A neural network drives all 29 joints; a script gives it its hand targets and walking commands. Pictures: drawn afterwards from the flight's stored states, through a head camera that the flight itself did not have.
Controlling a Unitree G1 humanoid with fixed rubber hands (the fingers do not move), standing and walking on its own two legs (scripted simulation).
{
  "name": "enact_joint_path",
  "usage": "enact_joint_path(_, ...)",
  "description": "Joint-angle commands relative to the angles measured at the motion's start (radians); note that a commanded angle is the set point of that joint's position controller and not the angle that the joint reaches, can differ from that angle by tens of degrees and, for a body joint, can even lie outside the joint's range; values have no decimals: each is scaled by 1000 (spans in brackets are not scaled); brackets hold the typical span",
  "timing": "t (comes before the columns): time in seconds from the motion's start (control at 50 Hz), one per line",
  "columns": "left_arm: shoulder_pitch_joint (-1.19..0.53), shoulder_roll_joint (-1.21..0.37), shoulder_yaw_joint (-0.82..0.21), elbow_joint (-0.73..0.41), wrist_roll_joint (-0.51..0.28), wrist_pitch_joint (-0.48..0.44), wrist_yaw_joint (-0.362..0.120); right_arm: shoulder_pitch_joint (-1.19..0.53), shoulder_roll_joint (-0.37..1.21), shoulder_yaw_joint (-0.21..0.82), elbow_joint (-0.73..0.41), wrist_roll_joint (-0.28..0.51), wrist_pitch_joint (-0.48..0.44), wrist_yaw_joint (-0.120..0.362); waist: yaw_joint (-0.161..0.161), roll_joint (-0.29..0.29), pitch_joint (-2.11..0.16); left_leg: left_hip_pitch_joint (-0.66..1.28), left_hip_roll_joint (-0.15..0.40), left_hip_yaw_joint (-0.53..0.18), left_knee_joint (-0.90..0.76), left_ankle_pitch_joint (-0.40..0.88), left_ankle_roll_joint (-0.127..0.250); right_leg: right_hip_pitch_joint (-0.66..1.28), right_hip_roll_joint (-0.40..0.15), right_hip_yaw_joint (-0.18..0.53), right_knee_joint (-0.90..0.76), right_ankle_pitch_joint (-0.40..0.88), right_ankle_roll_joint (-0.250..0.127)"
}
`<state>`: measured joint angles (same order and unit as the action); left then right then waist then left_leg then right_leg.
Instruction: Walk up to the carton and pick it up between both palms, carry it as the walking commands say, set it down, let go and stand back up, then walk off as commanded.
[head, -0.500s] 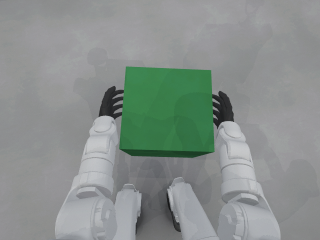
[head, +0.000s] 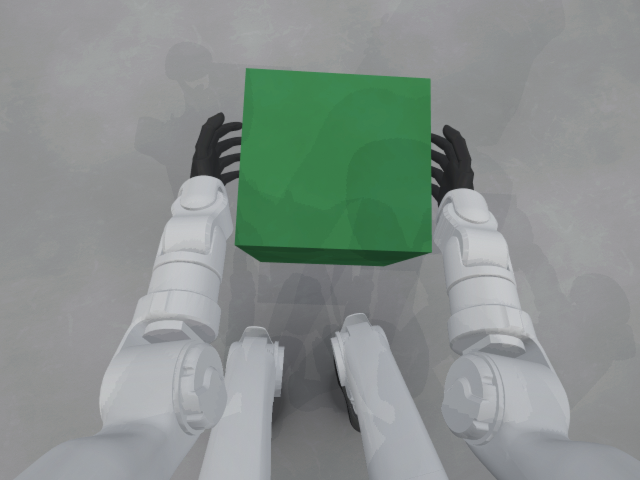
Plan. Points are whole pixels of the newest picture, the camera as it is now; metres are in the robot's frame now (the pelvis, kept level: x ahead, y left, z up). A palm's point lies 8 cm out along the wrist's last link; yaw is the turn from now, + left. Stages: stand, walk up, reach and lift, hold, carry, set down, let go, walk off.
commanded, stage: set down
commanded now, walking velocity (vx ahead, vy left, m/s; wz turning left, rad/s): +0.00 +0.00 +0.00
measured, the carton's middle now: (329, 187) +0.46 -0.06 -0.15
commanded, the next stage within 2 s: none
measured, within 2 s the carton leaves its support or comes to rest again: neither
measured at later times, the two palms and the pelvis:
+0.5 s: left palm (228, 180) +0.49 +0.09 -0.18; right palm (432, 189) +0.45 -0.21 -0.17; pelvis -0.02 +0.00 -0.07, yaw +0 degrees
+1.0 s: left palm (240, 181) +0.52 +0.08 -0.27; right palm (415, 191) +0.48 -0.22 -0.26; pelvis -0.02 +0.00 -0.13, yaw +0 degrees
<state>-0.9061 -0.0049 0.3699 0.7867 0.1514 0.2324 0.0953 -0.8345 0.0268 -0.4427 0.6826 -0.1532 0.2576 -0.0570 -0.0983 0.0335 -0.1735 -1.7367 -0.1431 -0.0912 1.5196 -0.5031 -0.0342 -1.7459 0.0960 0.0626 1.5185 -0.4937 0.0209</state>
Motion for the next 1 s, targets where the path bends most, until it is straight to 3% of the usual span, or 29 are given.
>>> enact_joint_path(0.0, -619, -1002, -456, -19, -80, -30, -156, -664, 867, 497, -22, 103, -23, 234, -33, 54, -905, 463, -57, 99, -83, 261, -2, 515, 53, -91, -95, 335, 26)
enact_joint_path(0.02, -621, -992, -440, -7, -71, -29, -155, -685, 864, 494, -24, 98, -22, 235, -29, 27, -890, 439, -59, 98, -76, 261, 0, 496, 55, -99, -87, 332, 29)
enact_joint_path(0.12, -688, -977, -442, -24, -86, -35, -152, -725, 853, 485, -24, 104, -23, 230, -43, 43, -938, 414, -59, 109, -24, 271, -3, 486, 59, -100, -40, 351, 29)
enact_joint_path(0.18, -692, -956, -425, 0, -86, -34, -150, -759, 845, 490, -22, 106, -21, 227, -28, 19, -930, 372, -64, 112, 2, 279, -1, 477, 55, -103, -17, 362, 35)
enact_joint_path(0.34, -801, -926, -427, -12, -101, -31, -140, -834, 808, 467, -17, 116, -21, 228, -45, 46, -961, 352, -62, 121, 67, 280, -6, 394, 57, -123, 50, 353, 32)
enact_joint_path(0.4, -796, -924, -395, 42, -93, -20, -142, -875, 781, 455, -6, 108, -15, 230, -48, 43, -912, 305, -66, 126, 87, 244, -5, 353, 55, -128, 63, 315, 31)
enact_joint_path(0.5, -854, -904, -388, 11, -99, -24, -143, -914, 777, 454, -16, 113, -13, 234, -34, 40, -964, 281, -65, 132, 136, 275, 0, 343, 54, -125, 114, 349, 30)
enact_joint_path(0.52, -872, -897, -389, 17, -102, -22, -144, -919, 779, 452, -4, 117, -11, 234, -38, 52, -957, 267, -64, 142, 146, 269, -4, 352, 53, -119, 110, 352, 28)
enact_joint_path(0.54, -867, -895, -390, 18, -104, -19, -144, -936, 779, 458, -7, 114, -9, 233, -37, 27, -964, 249, -65, 139, 153, 270, -4, 361, 53, -123, 122, 359, 29)
enact_joint_path(0.56, -887, -899, -391, 24, -111, -20, -145, -929, 772, 448, 4, 112, -9, 230, -55, 31, -959, 232, -67, 141, 160, 255, -3, 358, 53, -125, 128, 352, 29)
enact_joint_path(0.62, -932, -882, -393, 9, -117, -18, -146, -974, 758, 449, -16, 120, -9, 233, -45, 45, -977, 220, -66, 147, 186, 266, -4, 349, 52, -126, 155, 368, 27)
enact_joint_path(0.72, -944, -868, -383, 16, -122, -13, -147, -1015, 745, 460, -26, 127, -3, 231, -46, 17, -996, 175, -66, 158, 232, 259, 0, 344, 50, -126, 193, 371, 30)
enact_joint_path(0.76, -965, -856, -385, 19, -122, -9, -150, -1031, 747, 465, -24, 139, 0, 234, -31, 27, -995, 170, -66, 163, 241, 258, -1, 338, 49, -128, 205, 370, 32)
enact_joint_path(0.82, -975, -849, -376, 43, -123, -5, -155, -1040, 742, 458, 0, 136, 4, 238, -39, 26, -965, 143, -63, 164, 262, 245, 2, 300, 49, -132, 226, 360, 32)
enact_joint_path(0.84, -979, -858, -384, 35, -126, -4, -156, -1049, 725, 454, -17, 138, 1, 238, -37, 49, -978, 161, -63, 164, 271, 261, 0, 284, 48, -133, 238, 368, 30)
enact_joint_path(0.92, -1022, -841, -387, 34, -144, -7, -157, -1075, 712, 458, -9, 139, 1, 238, -56, 20, -964, 104, -62, 168, 306, 258, -2, 302, 44, -129, 263, 387, 29)
enact_joint_path(0.98, -1051, -827, -400, 14, -159, -13, -152, -1117, 698, 470, -36, 162, -8, 238, -42, 29, -982, 116, -61, 169, 330, 280, 1, 290, 39, -132, 296, 402, 28)
